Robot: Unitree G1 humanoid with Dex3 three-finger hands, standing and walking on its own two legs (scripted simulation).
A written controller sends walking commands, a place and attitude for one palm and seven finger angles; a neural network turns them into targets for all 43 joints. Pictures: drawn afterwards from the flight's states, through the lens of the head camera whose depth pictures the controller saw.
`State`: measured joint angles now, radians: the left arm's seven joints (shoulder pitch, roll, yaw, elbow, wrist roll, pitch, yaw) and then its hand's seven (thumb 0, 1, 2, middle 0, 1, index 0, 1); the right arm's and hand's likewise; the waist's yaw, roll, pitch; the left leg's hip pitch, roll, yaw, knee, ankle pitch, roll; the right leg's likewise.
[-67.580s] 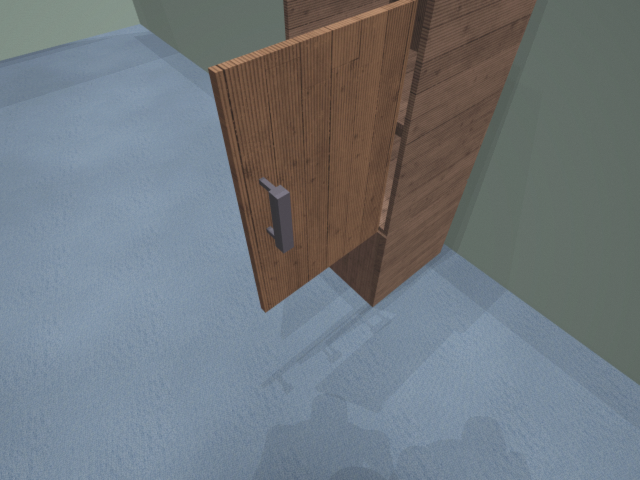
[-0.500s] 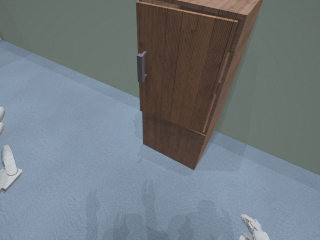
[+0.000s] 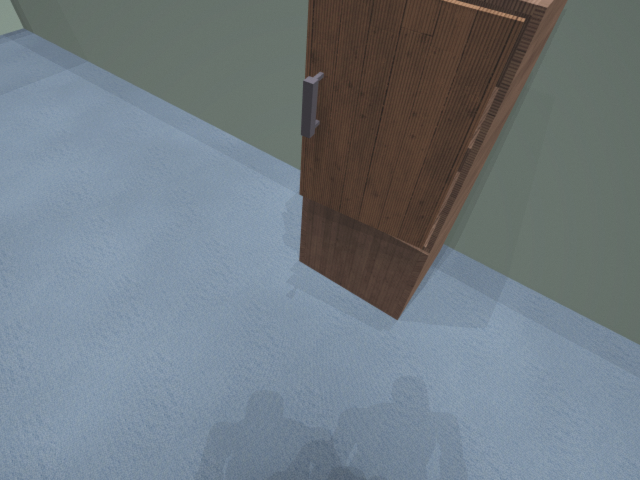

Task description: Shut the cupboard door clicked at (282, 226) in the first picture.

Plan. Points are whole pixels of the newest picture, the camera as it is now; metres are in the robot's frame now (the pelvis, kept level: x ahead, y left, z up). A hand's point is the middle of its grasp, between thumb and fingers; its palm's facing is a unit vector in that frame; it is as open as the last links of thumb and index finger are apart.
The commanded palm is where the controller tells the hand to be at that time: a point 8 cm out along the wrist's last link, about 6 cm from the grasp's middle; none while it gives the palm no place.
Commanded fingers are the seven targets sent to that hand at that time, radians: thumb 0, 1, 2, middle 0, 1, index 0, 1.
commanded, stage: let the arm hang, fingers relaxed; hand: left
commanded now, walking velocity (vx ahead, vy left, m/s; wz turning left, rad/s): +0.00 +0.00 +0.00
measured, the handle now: (313, 104) +0.88 +0.07 -0.02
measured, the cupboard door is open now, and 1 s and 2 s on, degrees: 5 5 5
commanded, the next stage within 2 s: look to check the result in 0.68 s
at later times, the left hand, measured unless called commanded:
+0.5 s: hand out of the picture +0.02 +0.19 -0.17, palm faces -0.01 -0.98 -0.21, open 7.3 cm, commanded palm none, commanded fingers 0.00 0.90 0.90 -0.20 -0.30 -0.20 -0.30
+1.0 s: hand out of the picture +0.02 +0.21 -0.17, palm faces -0.02 -0.97 -0.25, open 7.3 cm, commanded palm none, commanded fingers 0.00 0.90 0.90 -0.20 -0.30 -0.20 -0.30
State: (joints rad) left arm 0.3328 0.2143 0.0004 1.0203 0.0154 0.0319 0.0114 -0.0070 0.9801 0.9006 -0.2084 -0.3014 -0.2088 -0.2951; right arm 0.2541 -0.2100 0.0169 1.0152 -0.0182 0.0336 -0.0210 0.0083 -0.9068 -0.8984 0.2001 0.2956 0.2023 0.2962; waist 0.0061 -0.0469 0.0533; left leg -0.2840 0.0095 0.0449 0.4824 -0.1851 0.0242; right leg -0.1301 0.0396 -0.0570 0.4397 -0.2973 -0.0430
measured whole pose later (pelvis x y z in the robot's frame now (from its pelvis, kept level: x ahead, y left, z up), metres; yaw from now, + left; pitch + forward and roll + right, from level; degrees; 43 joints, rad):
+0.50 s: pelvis +0.00 +0.01 +0.00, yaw -1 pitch -2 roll +0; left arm 0.27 0.18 0.00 1.13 0.02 -0.01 0.02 0.00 0.91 0.90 -0.20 -0.30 -0.20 -0.29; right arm 0.26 -0.18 0.00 1.12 -0.01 0.01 -0.03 0.00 -0.91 -0.90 0.20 0.30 0.20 0.30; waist -0.01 0.00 0.01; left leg -0.21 -0.01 0.08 0.39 -0.15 0.04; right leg -0.09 0.02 -0.02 0.39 -0.27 -0.03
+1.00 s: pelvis +0.02 +0.01 +0.01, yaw -1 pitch -1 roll +0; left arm 0.26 0.23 0.01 1.15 0.02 -0.01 0.02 0.00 0.91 0.90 -0.20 -0.30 -0.20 -0.29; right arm 0.22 -0.22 0.00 1.13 -0.01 0.00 -0.03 0.00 -0.91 -0.90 0.20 0.30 0.20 0.30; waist 0.00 0.00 0.04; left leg -0.18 -0.01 0.08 0.36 -0.16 0.03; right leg -0.05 0.02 -0.02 0.34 -0.27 -0.03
